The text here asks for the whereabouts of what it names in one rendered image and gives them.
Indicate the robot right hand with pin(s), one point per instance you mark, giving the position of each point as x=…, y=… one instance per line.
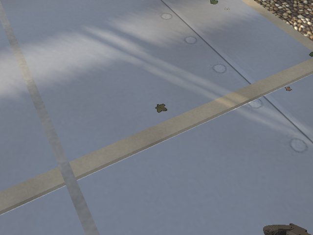
x=282, y=229

